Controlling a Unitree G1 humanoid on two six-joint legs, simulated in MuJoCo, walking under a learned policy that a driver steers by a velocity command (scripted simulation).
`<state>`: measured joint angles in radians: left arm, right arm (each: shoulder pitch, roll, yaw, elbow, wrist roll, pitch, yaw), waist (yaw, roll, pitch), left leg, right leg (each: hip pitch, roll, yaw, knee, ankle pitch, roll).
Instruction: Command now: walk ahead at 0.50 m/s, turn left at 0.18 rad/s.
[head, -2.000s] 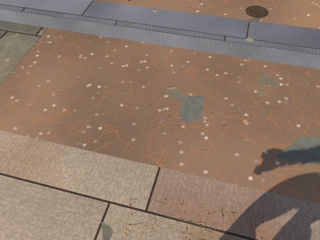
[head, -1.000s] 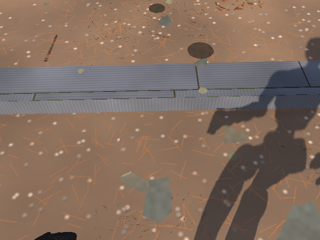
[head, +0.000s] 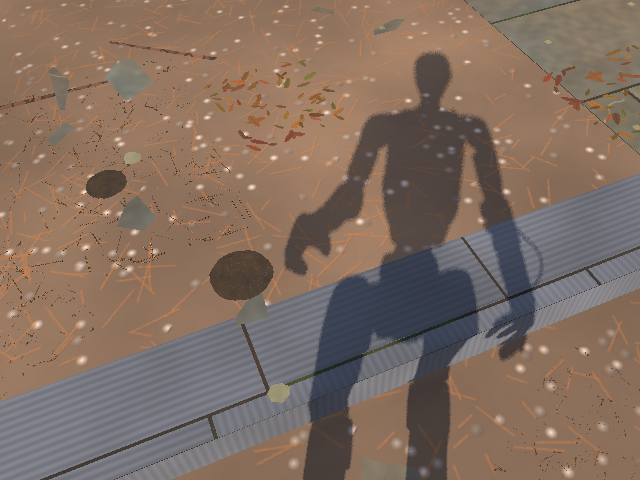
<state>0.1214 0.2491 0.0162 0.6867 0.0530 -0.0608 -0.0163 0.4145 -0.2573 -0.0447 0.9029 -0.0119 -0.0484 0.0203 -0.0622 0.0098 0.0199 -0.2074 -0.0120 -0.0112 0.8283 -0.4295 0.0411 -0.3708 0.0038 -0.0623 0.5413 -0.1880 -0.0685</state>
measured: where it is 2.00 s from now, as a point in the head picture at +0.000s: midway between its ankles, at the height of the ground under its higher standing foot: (193, 244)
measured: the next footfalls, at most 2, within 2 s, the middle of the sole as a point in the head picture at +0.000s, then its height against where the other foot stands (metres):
left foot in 0.44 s outside the picture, level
right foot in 1.02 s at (268, 340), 0.10 m higher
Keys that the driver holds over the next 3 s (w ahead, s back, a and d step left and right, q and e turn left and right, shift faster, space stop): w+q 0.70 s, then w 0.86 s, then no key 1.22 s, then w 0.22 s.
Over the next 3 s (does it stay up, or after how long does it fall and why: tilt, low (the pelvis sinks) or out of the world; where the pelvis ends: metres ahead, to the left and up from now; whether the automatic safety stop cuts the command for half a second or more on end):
stays up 1.07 0.31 0.10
